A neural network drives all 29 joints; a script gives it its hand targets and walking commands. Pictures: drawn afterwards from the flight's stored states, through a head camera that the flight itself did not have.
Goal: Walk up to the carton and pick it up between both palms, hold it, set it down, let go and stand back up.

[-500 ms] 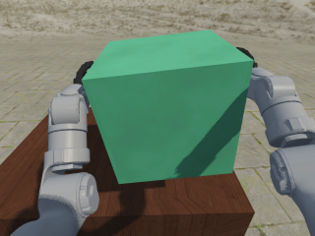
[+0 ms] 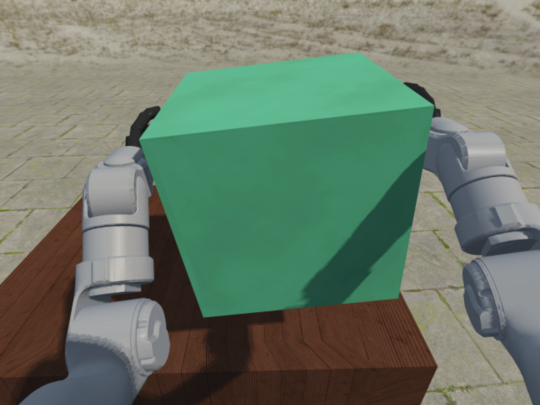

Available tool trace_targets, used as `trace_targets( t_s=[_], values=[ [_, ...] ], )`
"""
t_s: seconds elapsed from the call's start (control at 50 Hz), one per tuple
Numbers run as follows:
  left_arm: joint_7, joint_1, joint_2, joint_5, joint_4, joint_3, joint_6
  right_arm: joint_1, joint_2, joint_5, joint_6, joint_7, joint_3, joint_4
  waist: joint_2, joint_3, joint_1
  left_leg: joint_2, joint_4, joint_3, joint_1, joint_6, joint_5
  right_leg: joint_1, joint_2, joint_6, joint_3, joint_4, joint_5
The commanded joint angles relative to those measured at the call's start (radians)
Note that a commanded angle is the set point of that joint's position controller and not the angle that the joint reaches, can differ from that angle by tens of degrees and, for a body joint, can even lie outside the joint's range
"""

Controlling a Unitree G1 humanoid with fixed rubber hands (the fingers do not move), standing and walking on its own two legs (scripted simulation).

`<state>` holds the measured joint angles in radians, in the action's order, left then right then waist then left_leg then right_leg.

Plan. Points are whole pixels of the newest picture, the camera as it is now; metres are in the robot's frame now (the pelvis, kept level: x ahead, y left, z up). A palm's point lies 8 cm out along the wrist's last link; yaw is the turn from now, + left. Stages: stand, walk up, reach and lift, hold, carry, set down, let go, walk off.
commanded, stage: hold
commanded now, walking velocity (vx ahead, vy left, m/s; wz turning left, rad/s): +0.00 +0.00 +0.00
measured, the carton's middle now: (285, 178) +0.40 +0.00 +0.24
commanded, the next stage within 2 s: set down in 0.32 s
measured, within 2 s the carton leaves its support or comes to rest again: neither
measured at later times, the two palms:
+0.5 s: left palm (143, 144) +0.36 +0.20 +0.31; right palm (431, 123) +0.36 -0.19 +0.34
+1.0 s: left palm (146, 159) +0.39 +0.21 +0.28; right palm (406, 150) +0.39 -0.18 +0.29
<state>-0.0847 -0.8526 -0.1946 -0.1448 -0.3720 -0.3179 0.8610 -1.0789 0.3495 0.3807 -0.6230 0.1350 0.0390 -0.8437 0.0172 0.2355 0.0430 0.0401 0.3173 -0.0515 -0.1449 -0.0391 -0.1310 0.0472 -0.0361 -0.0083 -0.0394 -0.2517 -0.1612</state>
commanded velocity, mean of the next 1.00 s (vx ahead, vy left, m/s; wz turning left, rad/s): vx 0.00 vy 0.00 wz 0.00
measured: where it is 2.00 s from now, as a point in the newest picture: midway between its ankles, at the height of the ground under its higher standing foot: outside the picture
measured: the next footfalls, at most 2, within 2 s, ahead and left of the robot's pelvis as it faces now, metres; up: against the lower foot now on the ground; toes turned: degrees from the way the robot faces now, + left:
none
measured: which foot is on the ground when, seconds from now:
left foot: down 0.00-1.00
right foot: down 0.00-1.00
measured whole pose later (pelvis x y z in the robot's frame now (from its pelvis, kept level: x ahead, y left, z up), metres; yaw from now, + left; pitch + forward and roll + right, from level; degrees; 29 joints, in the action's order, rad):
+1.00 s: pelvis +0.02 +0.00 +0.00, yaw +1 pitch -6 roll +0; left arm -0.18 -0.82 -0.20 -0.23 -0.37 -0.37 0.63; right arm -0.94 0.22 0.23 -0.35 0.11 -0.08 -0.77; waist 0.07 0.11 0.09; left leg 0.02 0.29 -0.06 -0.05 -0.04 -0.15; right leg -0.05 -0.02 -0.01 -0.03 -0.24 -0.19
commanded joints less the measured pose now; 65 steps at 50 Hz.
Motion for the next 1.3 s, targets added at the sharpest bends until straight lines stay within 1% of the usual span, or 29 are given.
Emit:
trace_targets(
  t_s=[0.0, 0.3, 0.32, 0.36, 0.4, 0.42, 0.44, 0.48, 0.52, 0.58, 0.64, 0.72, 0.82, 0.88, 0.92, 1.0, 1.08, 1.14, 1.2, 1.28],
  values=[
    [-0.153, -0.778, 0.499, 0.191, 0.169, 0.323, -0.081, -0.701, -0.608, 0.161, 0.024, -0.161, 0.14, 0.33, -0.038, 0.208, 0.003, -0.07, -0.017, 0.036, 0.112, 0.013, 0.17, -0.011, -0.031, 0.01, -0.011, 0.031, 0.191],
    [-0.152, -0.787, 0.503, 0.191, 0.154, 0.32, -0.081, -0.71, -0.605, 0.156, 0.024, -0.168, 0.131, 0.314, -0.041, 0.206, 0.002, -0.067, -0.022, 0.036, 0.105, 0.012, 0.153, -0.004, -0.031, 0.006, -0.011, 0.033, 0.165],
    [-0.148, -0.857, 0.487, 0.273, 0.237, 0.402, -0.085, -0.728, -0.634, 0.194, 0.03, -0.162, 0.124, 0.372, -0.03, 0.229, 0.078, -0.079, -0.025, 0.032, 0.129, 0.014, 0.17, 0.016, -0.05, 0.012, -0.006, 0.03, 0.164],
    [-0.143, -0.861, 0.482, 0.26, 0.19, 0.372, -0.093, -0.756, -0.635, 0.182, 0.033, -0.165, 0.113, 0.358, -0.034, 0.226, 0.057, -0.079, -0.025, 0.035, 0.122, 0.017, 0.153, 0.029, -0.043, 0.013, -0.003, 0.036, 0.138],
    [-0.146, -0.861, 0.473, 0.23, 0.114, 0.331, -0.11, -0.794, -0.628, 0.151, 0.048, -0.167, 0.091, 0.339, -0.028, 0.218, 0.028, -0.08, -0.033, 0.04, 0.105, 0.024, 0.108, 0.044, -0.034, 0.015, -0.005, 0.04, 0.087],
    [-0.151, -0.873, 0.476, 0.217, 0.091, 0.319, -0.125, -0.815, -0.617, 0.131, 0.062, -0.17, 0.077, 0.334, -0.033, 0.22, 0.023, -0.076, -0.038, 0.04, 0.101, 0.024, 0.086, 0.05, -0.03, 0.015, -0.004, 0.04, 0.061],
    [-0.156, -0.885, 0.477, 0.205, 0.073, 0.308, -0.141, -0.833, -0.607, 0.109, 0.079, -0.173, 0.063, 0.331, -0.036, 0.227, 0.021, -0.072, -0.041, 0.039, 0.099, 0.023, 0.07, 0.049, -0.027, 0.015, -0.001, 0.038, 0.043],
    [-0.165, -0.895, 0.469, 0.18, 0.057, 0.283, -0.178, -0.84, -0.595, 0.071, 0.118, -0.179, 0.043, 0.318, -0.043, 0.25, 0.02, -0.065, -0.041, 0.042, 0.109, 0.02, 0.074, 0.034, -0.021, 0.017, 0.008, 0.032, 0.049],
    [-0.18, -0.86, 0.439, 0.14, 0.009, 0.241, -0.204, -0.798, -0.587, 0.031, 0.146, -0.183, 0.028, 0.259, -0.038, 0.223, 0.02, -0.062, -0.045, 0.049, 0.111, 0.024, 0.068, 0.022, -0.013, 0.022, 0.011, 0.032, 0.049],
    [-0.225, -0.784, 0.39, 0.072, -0.068, 0.177, -0.22, -0.722, -0.566, -0.033, 0.17, -0.182, -0.005, 0.176, -0.015, 0.127, 0.029, -0.061, -0.068, 0.063, 0.101, 0.036, 0.021, 0.01, 0.0, 0.03, 0.004, 0.04, 0.011],
    [-0.258, -0.755, 0.384, 0.051, -0.072, 0.176, -0.226, -0.682, -0.551, -0.062, 0.19, -0.176, -0.02, 0.16, -0.019, 0.092, 0.04, -0.062, -0.078, 0.071, 0.12, 0.032, 0.049, -0.012, -0.001, 0.03, 0.01, 0.041, 0.057],
    [-0.265, -0.733, 0.406, 0.047, -0.024, 0.202, -0.237, -0.663, -0.553, -0.065, 0.23, -0.169, -0.006, 0.192, -0.043, 0.087, 0.044, -0.067, -0.062, 0.081, 0.182, 0.014, 0.181, -0.029, -0.011, 0.032, 0.039, 0.036, 0.182],
    [-0.253, -0.706, 0.432, 0.051, 0.06, 0.241, -0.258, -0.645, -0.568, -0.062, 0.286, -0.158, 0.039, 0.288, -0.051, 0.126, 0.046, -0.073, -0.021, 0.083, 0.268, -0.002, 0.343, -0.046, -0.02, 0.04, 0.062, 0.026, 0.313],
    [-0.233, -0.687, 0.442, 0.059, 0.116, 0.271, -0.276, -0.625, -0.581, -0.061, 0.326, -0.149, 0.07, 0.361, -0.051, 0.172, 0.055, -0.08, 0.007, 0.084, 0.308, -0.007, 0.412, -0.072, -0.02, 0.049, 0.077, 0.016, 0.39],
    [-0.219, -0.673, 0.445, 0.061, 0.145, 0.29, -0.291, -0.603, -0.589, -0.064, 0.35, -0.143, 0.086, 0.402, -0.054, 0.193, 0.062, -0.085, 0.019, 0.084, 0.324, -0.007, 0.427, -0.085, -0.018, 0.055, 0.085, 0.012, 0.421],
    [-0.195, -0.639, 0.44, 0.054, 0.17, 0.303, -0.318, -0.563, -0.597, -0.084, 0.392, -0.135, 0.1, 0.469, -0.048, 0.209, 0.065, -0.093, 0.023, 0.088, 0.323, 0.0, 0.39, -0.104, -0.01, 0.065, 0.097, 0.008, 0.425],
    [-0.185, -0.626, 0.436, 0.053, 0.148, 0.306, -0.34, -0.552, -0.596, -0.12, 0.42, -0.136, 0.092, 0.5, -0.034, 0.197, 0.056, -0.093, 0.009, 0.092, 0.289, 0.009, 0.313, -0.102, -0.007, 0.066, 0.098, 0.01, 0.37],
    [-0.182, -0.627, 0.435, 0.051, 0.109, 0.301, -0.356, -0.547, -0.601, -0.152, 0.433, -0.139, 0.077, 0.488, -0.023, 0.18, 0.05, -0.092, -0.007, 0.098, 0.261, 0.017, 0.252, -0.098, -0.006, 0.064, 0.097, 0.013, 0.316],
    [-0.185, -0.627, 0.433, 0.042, 0.047, 0.285, -0.371, -0.54, -0.603, -0.188, 0.443, -0.145, 0.048, 0.451, -0.014, 0.146, 0.047, -0.09, -0.028, 0.105, 0.231, 0.025, 0.184, -0.087, -0.004, 0.062, 0.097, 0.02, 0.25],
    [-0.191, -0.628, 0.432, 0.029, -0.026, 0.266, -0.392, -0.53, -0.609, -0.225, 0.459, -0.153, 0.018, 0.4, -0.015, 0.126, 0.046, -0.088, -0.044, 0.115, 0.22, 0.029, 0.147, -0.076, -0.005, 0.059, 0.102, 0.025, 0.199]
  ],
)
